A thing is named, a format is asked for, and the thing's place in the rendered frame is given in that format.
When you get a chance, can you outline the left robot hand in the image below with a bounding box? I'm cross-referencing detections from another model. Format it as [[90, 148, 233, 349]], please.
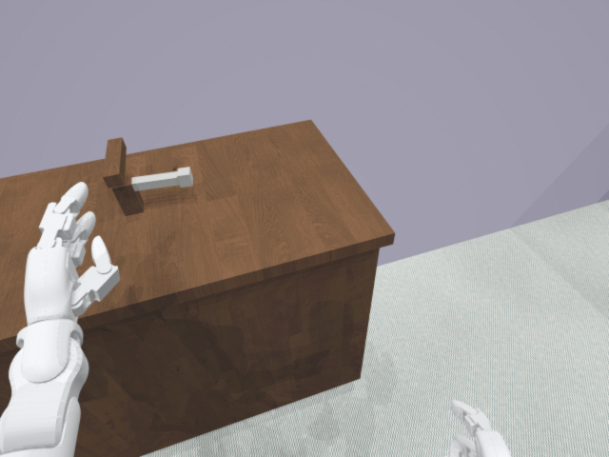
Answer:
[[24, 182, 120, 326]]

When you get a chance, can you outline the right robot hand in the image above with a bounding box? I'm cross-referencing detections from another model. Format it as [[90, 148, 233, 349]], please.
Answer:
[[443, 400, 512, 457]]

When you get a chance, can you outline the tap lever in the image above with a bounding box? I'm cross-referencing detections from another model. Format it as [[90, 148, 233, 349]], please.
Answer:
[[131, 167, 193, 191]]

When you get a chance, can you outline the left robot forearm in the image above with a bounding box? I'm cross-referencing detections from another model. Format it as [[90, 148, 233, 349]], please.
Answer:
[[0, 319, 88, 457]]

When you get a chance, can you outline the counter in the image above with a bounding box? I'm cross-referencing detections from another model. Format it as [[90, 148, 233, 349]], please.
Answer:
[[0, 120, 395, 457]]

